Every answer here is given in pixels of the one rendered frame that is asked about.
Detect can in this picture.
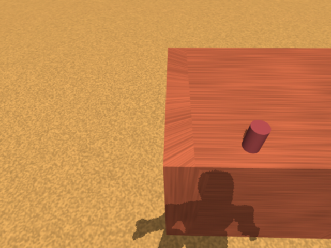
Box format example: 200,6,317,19
242,120,271,153

